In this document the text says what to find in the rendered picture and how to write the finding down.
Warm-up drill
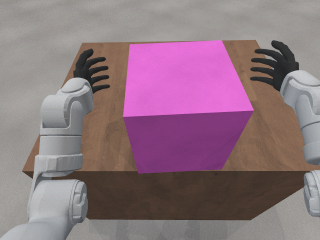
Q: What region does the robot right hand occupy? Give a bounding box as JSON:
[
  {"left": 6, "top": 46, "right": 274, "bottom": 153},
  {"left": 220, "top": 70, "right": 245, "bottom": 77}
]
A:
[{"left": 250, "top": 40, "right": 299, "bottom": 92}]

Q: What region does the left robot upper arm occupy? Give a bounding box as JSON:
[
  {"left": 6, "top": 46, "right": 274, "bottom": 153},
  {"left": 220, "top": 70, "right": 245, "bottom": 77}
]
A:
[{"left": 0, "top": 179, "right": 88, "bottom": 240}]

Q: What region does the robot left hand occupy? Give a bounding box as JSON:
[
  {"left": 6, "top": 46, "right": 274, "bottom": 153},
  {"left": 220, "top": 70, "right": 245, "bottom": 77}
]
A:
[{"left": 73, "top": 48, "right": 110, "bottom": 94}]

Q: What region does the carton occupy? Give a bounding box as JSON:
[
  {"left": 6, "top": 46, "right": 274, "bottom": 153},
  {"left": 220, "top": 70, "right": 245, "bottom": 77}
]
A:
[{"left": 123, "top": 40, "right": 254, "bottom": 174}]

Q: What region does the pedestal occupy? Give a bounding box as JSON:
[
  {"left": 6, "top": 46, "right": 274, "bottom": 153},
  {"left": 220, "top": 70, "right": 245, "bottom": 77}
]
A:
[{"left": 22, "top": 40, "right": 320, "bottom": 221}]

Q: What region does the left robot forearm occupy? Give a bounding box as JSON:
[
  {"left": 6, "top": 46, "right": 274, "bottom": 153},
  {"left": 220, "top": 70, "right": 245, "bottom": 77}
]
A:
[{"left": 27, "top": 77, "right": 94, "bottom": 221}]

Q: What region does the right robot upper arm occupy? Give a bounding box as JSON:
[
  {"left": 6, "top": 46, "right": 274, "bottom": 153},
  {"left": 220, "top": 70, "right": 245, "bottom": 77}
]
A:
[{"left": 303, "top": 170, "right": 320, "bottom": 218}]

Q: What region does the right robot forearm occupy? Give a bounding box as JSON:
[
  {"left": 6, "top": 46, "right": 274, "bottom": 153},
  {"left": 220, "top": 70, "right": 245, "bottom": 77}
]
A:
[{"left": 280, "top": 70, "right": 320, "bottom": 169}]

